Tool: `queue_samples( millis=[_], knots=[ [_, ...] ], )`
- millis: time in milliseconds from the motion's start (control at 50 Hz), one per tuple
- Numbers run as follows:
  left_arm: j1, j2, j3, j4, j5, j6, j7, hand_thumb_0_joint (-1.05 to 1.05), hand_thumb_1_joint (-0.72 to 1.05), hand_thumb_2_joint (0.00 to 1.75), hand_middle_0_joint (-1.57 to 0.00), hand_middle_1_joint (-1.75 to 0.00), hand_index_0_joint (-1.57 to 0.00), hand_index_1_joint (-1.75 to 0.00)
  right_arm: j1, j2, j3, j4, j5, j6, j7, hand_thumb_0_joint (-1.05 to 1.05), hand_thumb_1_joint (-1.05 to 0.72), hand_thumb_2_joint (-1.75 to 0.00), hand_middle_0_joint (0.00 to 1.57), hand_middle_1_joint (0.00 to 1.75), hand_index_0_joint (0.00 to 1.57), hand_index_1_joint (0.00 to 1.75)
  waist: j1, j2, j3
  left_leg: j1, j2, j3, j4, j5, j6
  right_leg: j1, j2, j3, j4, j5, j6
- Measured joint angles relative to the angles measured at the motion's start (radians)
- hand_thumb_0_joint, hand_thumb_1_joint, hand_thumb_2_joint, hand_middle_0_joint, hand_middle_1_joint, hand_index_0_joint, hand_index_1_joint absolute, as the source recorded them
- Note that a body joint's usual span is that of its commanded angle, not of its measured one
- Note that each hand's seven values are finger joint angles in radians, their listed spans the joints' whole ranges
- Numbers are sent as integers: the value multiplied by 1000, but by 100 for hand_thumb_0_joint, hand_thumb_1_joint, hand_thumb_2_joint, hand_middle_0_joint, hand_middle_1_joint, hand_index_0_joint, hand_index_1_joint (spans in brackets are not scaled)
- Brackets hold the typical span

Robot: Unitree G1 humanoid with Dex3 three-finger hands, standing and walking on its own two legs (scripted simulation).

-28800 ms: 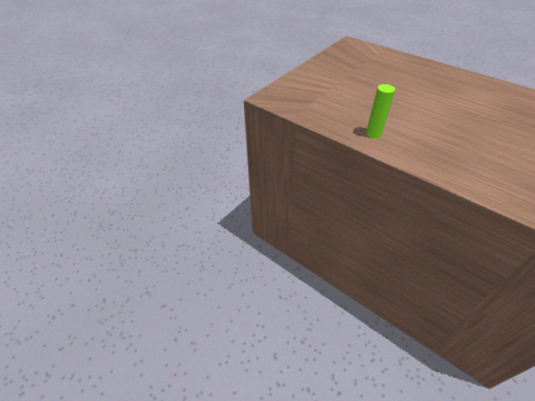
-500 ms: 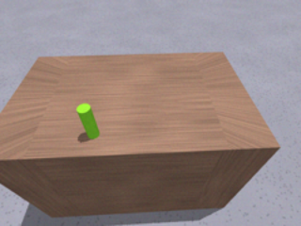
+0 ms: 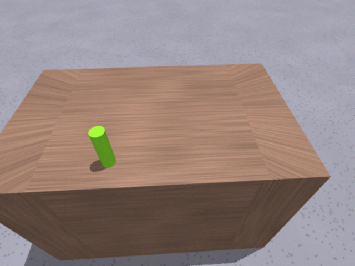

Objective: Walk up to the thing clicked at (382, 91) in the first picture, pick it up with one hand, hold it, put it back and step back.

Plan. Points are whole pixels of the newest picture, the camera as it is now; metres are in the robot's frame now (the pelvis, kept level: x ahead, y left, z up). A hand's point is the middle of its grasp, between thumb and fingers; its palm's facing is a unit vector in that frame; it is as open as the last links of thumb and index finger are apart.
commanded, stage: stand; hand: left
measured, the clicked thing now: (103, 148) +0.46 +0.22 -0.01
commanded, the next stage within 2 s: step back in 0.78 s
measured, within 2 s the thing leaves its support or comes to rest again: neither
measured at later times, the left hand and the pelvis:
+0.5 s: hand out of the picture +0.07 +0.25 -0.16, palm faces -0.03 -0.94 -0.33, open 7.4 cm; pelvis +0.00 +0.00 +0.00, yaw +0 degrees
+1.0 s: hand out of the picture +0.06 +0.26 -0.17, palm faces -0.03 -0.92 -0.40, open 7.4 cm; pelvis -0.03 -0.02 -0.02, yaw -1 degrees
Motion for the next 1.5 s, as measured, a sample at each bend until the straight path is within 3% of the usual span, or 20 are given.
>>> queue_samples(
  millis=[800, 880, 980, 1020, 1040, 1100, 1140, 1200, 1260, 1300, 1340, 1360, 1380, 1400, 1440, 1500],
  knots=[
    [15, 9, 3, -26, -2, 5, -5, 0, 91, 90, -20, -30, -20, -30, 1, 0, -2, -16, 2, 6, 6, 1, -90, -90, 20, 30, 20, 30, 2, -4, 2, -16, -1, -1, 6, -4, 2, -14, -1, -1, 3, -3, 0],
    [-7, 32, 27, -81, -12, 17, 4, 0, 91, 90, -20, -30, -20, -30, -30, -1, -15, -55, 10, 22, 8, 0, -90, -90, 20, 30, 21, 30, 5, -17, 58, -70, 0, 1, 70, -17, 5, -89, 1, 2, 111, -33, -11],
    [-15, 64, 44, -139, -5, 33, 8, 0, 91, 90, -20, -30, -20, -30, -62, -12, -33, -116, 10, 46, 8, 0, -90, -90, 20, 30, 21, 30, 11, -21, 117, -141, 17, 4, 165, -39, -5, -190, 16, -13, 258, -62, -53],
    [-2, 64, 50, -152, 0, 35, 6, 0, 91, 90, -20, -30, -20, -30, -67, -25, -41, -136, 10, 59, 6, 0, -90, -90, 20, 30, 21, 30, 13, -7, 121, -178, 29, -2, 232, -65, -7, -201, 26, -18, 276, -92, -40],
    [4, 56, 52, -156, 3, 35, 5, 0, 91, 90, -20, -30, -20, -30, -70, -36, -45, -144, 12, 66, 5, 0, -90, -90, 20, 30, 21, 30, 10, 11, 125, -199, 33, -21, 276, -82, 7, -205, 36, -27, 285, -92, -41],
    [22, 33, 50, -177, 18, 35, 0, 0, 91, 90, -20, -30, -20, -30, -71, -56, -54, -168, 8, 83, -7, 1, -90, -90, 20, 30, 20, 30, 24, 22, 130, -278, -52, -98, 534, -304, 26, -226, 28, -15, 295, -75, -52],
    [27, 21, 49, -193, 22, 40, 1, 0, 91, 90, -20, -30, -20, -30, -64, -64, -54, -185, 16, 81, -6, 0, -90, -90, 20, 30, 20, 30, 30, 22, 131, -312, -97, -116, 676, -344, 30, -235, 18, -7, 270, -48, -52],
    [13, 13, 47, -218, 28, 48, 4, 0, 91, 90, -20, -30, -20, -30, -35, -72, -48, -203, 27, 73, -6, 0, -90, -90, 20, 30, 20, 30, 25, 29, 123, -321, -122, -132, 766, -328, 15, -257, 10, -20, 237, -12, -47],
    [-13, 17, 50, -260, 28, 48, 11, 1, 90, 90, -20, -30, -20, -30, -3, -72, -39, -210, 23, 73, -8, 0, -90, -90, 20, 30, 20, 30, 21, 30, 123, -266, -99, -121, 676, -325, 1, -288, 6, -41, 240, 6, -38],
    [-35, 23, 53, -287, 24, 48, 15, 0, 90, 90, -20, -30, -20, -30, 15, -67, -35, -210, 14, 73, -9, 0, -90, -90, 20, 30, 20, 30, 13, 26, 129, -210, -70, -104, 540, -323, 1, -310, -2, -61, 259, 9, -29],
    [-53, 34, 54, -312, 15, 51, 14, 0, 90, 90, -20, -30, -20, -30, 29, -59, -33, -210, 3, 67, -8, 0, -90, -90, 20, 30, 20, 30, 3, 12, 137, -142, -46, -83, 359, -251, 12, -339, -14, -76, 301, 2, -16],
    [-66, 48, 57, -318, 9, 55, 14, 0, 90, 90, -20, -30, -20, -30, 25, -42, -36, -205, -4, 62, -9, 0, -90, -90, 20, 30, 20, 30, 5, -25, 155, -124, -65, -66, 325, -229, 27, -349, -35, -61, 328, -2, -11],
    [-73, 58, 60, -319, 4, 61, 15, 0, 90, 90, -20, -30, -20, -30, 25, -24, -36, -203, -13, 60, -7, 0, -90, -90, 20, 30, 20, 30, 14, -59, 169, -115, -82, -47, 319, -219, 38, -357, -41, -30, 356, -10, -25],
    [-71, 61, 64, -317, 1, 67, 17, 0, 91, 90, -20, -30, -20, -30, 31, -14, -33, -206, -20, 60, 0, 0, -90, -90, 20, 30, 20, 30, 19, -70, 170, -115, -80, -38, 321, -214, 46, -369, -13, 7, 411, -101, -34],
    [-56, 53, 65, -300, 4, 79, 24, 0, 91, 90, -20, -30, -20, -30, 49, -6, -28, -218, -24, 58, 9, 1, -90, -90, 20, 30, 21, 30, 0, -49, 151, -123, -53, -56, 318, -200, 55, -389, 78, 59, 574, -275, -39],
    [-26, 49, 65, -290, -3, 86, 22, 0, 91, 90, -20, -30, -20, -30, 66, 1, -26, -229, -29, 58, 1, 1, -90, -90, 20, 30, 21, 30, -5, -43, 116, -119, -34, -56, 246, -145, 55, -407, 156, 110, 775, -289, -51]
  ],
)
